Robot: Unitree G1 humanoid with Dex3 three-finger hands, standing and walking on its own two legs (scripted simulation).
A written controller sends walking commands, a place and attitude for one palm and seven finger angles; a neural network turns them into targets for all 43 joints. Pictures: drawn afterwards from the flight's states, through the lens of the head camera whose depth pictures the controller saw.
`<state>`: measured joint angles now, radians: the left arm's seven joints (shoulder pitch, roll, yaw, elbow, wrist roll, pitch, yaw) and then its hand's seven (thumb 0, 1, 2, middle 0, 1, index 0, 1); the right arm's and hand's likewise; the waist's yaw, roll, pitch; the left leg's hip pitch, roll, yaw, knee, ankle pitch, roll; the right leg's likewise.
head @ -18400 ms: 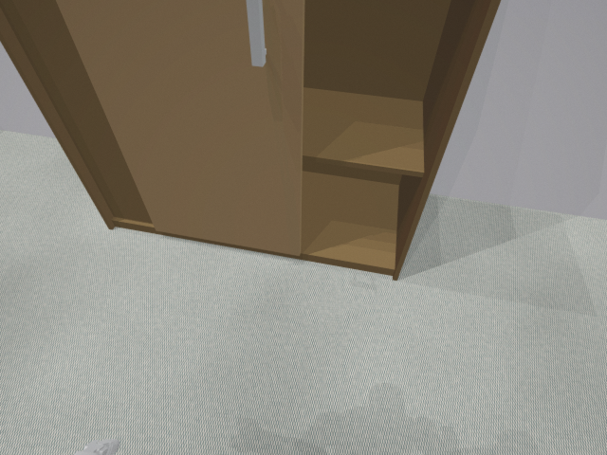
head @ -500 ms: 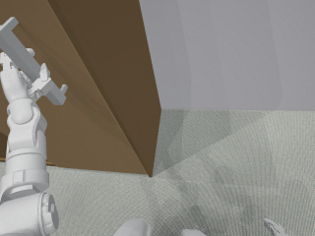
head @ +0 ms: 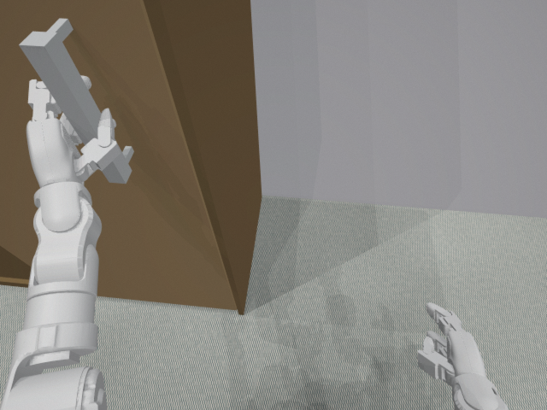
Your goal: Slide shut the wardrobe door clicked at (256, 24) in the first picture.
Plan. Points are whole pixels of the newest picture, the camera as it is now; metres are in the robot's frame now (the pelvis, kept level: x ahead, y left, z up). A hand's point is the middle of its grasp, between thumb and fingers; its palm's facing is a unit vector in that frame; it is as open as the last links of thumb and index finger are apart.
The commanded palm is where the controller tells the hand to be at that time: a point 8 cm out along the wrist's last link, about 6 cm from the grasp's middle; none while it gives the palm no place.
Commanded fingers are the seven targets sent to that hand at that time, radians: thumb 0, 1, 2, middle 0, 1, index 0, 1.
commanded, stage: stop walking and hold the door there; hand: left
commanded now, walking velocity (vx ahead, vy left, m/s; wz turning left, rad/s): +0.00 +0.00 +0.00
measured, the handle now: (95, 111) +0.44 +0.28 +0.18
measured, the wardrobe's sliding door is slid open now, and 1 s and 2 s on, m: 0.00 0.00 0.00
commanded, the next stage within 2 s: loosen the grip on the handle in 1.10 s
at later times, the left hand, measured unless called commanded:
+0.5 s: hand (101, 145) +0.39 +0.25 +0.17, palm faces +0.20 -0.98 -0.09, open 7.2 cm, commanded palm +0.36 +0.27 +0.16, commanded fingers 0.00 0.90 0.90 -0.45 -1.40 -0.45 -1.40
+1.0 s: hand (100, 145) +0.39 +0.25 +0.17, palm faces +0.11 -0.99 -0.09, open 7.1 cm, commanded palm +0.36 +0.28 +0.16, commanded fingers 0.00 0.90 0.90 -0.45 -1.40 -0.45 -1.40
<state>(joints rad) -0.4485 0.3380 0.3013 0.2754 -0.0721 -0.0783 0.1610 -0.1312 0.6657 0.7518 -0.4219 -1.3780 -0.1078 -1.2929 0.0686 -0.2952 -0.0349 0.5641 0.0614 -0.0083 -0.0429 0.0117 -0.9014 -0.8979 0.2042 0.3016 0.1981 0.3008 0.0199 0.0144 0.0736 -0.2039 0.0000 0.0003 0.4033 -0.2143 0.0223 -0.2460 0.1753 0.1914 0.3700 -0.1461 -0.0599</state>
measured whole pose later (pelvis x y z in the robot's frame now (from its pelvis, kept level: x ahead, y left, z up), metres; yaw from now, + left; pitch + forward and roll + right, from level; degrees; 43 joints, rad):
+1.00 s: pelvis +0.02 +0.12 +0.00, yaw -7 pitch -2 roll -1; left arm -0.24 0.23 0.11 0.04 -0.08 -0.06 0.14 -0.08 0.65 0.80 -0.46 -1.40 -0.11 -1.34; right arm 0.18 -0.20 0.03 0.61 0.00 0.00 -0.03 0.01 -0.90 -0.90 0.21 0.30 0.20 0.30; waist 0.02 0.02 0.06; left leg -0.09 -0.10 0.07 0.37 -0.23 0.04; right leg -0.22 0.01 -0.03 0.49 -0.22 -0.02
